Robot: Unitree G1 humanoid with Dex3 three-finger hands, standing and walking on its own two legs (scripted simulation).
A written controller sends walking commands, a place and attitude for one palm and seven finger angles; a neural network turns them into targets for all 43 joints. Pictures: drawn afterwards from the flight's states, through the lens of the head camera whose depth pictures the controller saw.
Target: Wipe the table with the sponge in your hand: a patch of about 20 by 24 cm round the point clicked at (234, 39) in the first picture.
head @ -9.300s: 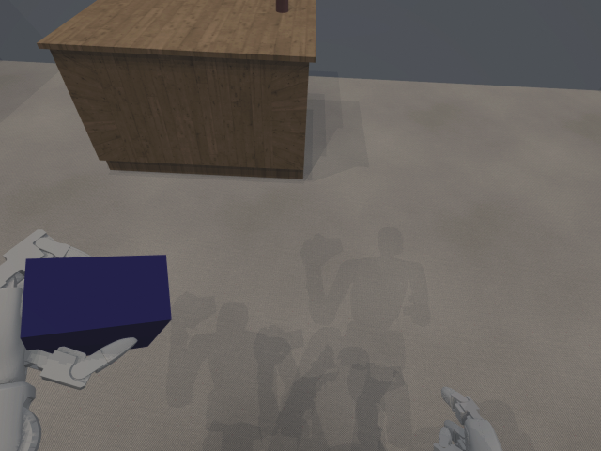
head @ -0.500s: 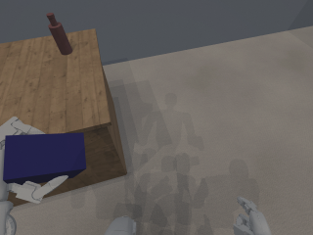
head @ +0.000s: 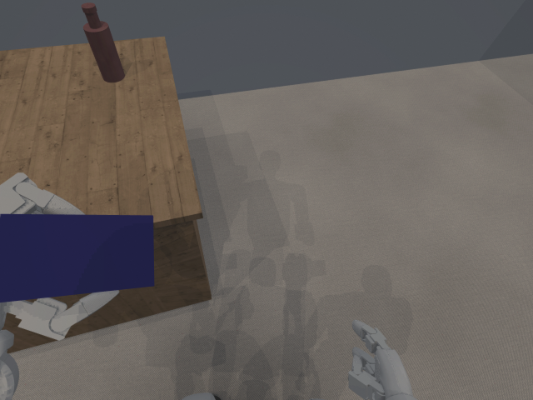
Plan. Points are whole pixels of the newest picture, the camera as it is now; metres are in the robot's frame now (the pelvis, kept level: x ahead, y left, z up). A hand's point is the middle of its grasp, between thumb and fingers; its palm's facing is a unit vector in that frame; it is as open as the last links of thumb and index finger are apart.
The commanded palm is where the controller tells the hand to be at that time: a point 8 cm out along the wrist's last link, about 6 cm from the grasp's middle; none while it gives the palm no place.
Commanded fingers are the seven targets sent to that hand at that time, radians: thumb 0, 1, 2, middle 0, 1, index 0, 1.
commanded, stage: come to a stop and stand still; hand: left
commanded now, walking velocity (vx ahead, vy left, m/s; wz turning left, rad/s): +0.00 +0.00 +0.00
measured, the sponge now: (98, 258) +0.22 +0.20 +0.17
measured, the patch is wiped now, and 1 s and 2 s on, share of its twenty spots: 0.00 0.00 0.00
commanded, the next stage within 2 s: look again from close up in 1.22 s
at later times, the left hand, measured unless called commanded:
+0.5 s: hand (68, 295) +0.19 +0.21 +0.16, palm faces +0.36 -0.87 -0.33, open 10.1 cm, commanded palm +0.14 +0.24 +0.18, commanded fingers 0.00 0.10 1.30 -1.20 -1.60 -1.20 -1.60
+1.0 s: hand (41, 248) +0.23 +0.25 +0.17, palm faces +0.36 -0.87 -0.34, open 10.1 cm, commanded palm +0.17 +0.29 +0.18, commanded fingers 0.00 0.10 1.30 -1.20 -1.60 -1.20 -1.60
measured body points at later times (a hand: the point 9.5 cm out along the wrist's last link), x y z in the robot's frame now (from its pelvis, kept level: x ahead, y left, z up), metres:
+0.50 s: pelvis -0.04 -0.03 +0.00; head -0.04 +0.01 +0.45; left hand +0.16 +0.26 +0.18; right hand +0.10 -0.29 -0.06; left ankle +0.02 +0.08 -0.74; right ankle -0.02 -0.10 -0.74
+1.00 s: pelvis -0.01 +0.01 +0.01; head +0.02 +0.05 +0.45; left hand +0.20 +0.30 +0.19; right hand +0.16 -0.20 -0.06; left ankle +0.02 +0.08 -0.74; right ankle -0.02 -0.10 -0.74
